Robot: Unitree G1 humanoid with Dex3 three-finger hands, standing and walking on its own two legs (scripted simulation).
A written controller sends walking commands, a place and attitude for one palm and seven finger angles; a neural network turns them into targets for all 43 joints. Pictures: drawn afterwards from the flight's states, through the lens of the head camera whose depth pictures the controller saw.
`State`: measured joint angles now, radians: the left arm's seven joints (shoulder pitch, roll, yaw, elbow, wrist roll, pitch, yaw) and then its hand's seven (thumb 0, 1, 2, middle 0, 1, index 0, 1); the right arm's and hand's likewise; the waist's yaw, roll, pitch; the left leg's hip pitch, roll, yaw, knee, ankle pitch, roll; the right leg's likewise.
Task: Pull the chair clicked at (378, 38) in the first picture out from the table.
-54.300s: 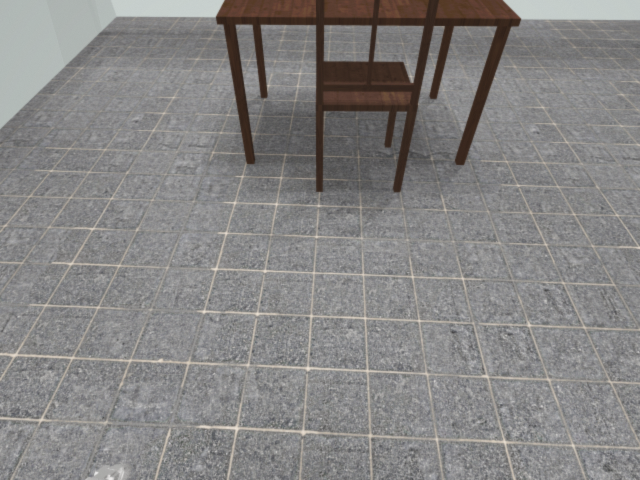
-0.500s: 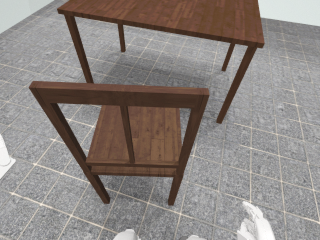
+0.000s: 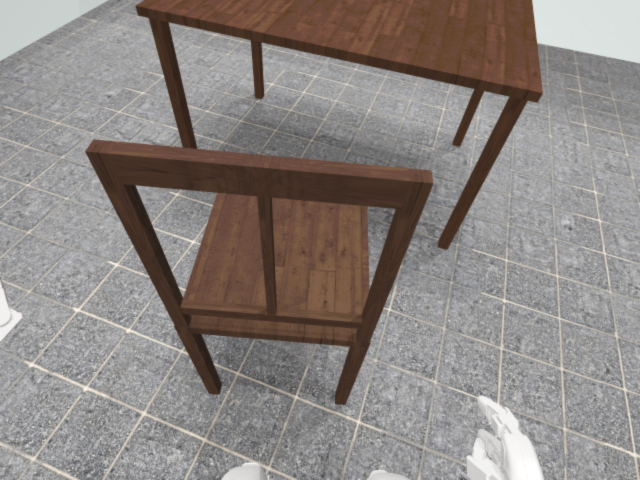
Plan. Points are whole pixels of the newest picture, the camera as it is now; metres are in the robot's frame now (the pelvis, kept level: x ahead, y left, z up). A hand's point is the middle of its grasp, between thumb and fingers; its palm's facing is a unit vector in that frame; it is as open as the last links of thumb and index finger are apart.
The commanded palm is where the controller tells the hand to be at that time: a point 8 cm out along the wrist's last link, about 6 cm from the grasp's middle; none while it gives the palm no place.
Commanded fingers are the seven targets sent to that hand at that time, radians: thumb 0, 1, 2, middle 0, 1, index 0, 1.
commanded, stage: step back with the hand held close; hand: left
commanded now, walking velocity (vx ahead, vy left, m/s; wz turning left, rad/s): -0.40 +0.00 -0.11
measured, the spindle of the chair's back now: (268, 263) +0.44 +0.11 -0.05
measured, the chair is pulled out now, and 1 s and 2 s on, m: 0.55 0.55 0.55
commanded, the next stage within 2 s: stop stepping back and stand still in 0.26 s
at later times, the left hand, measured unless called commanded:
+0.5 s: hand (58, 423) +0.14 +0.21 +0.17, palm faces +0.25 -0.82 -0.51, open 7.4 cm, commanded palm +0.08 +0.25 +0.19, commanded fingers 0.00 0.90 0.90 -0.20 -0.30 -0.20 -0.30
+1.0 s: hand out of the picture +0.08 +0.23 +0.18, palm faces +0.37 -0.80 -0.47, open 7.4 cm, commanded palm +0.03 +0.27 +0.19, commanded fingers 0.00 0.90 0.90 -0.20 -0.30 -0.20 -0.30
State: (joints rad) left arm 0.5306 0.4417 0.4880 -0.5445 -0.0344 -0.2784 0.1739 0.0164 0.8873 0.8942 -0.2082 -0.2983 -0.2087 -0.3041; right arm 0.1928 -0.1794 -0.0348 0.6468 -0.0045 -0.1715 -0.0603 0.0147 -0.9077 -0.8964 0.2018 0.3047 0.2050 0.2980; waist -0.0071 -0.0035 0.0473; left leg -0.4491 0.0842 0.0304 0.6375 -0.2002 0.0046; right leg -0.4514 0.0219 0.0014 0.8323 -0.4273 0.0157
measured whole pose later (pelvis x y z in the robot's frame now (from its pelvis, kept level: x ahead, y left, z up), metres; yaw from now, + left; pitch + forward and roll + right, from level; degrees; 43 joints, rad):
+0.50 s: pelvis -0.09 -0.03 +0.00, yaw -7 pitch +0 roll -2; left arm 0.62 0.46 0.45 -0.55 -0.06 -0.23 0.15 0.02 0.89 0.89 -0.21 -0.30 -0.21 -0.30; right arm 0.20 -0.20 -0.03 0.61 0.01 -0.15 -0.05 0.01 -0.91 -0.90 0.20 0.30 0.20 0.30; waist -0.02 -0.01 0.05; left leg -0.41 0.08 0.01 0.55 -0.14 -0.02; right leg -0.29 0.01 -0.05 0.55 -0.31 0.02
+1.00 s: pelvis -0.14 -0.02 +0.01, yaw -5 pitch -2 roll -1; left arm 0.57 0.41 0.43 -0.45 -0.02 -0.23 0.16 0.02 0.89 0.89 -0.21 -0.30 -0.21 -0.30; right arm 0.26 -0.18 0.00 0.68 0.02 -0.14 -0.04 0.02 -0.91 -0.90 0.20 0.30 0.20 0.30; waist -0.01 0.01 0.00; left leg -0.23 0.01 0.01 0.52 -0.27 0.02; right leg -0.22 0.00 -0.04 0.46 -0.20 0.01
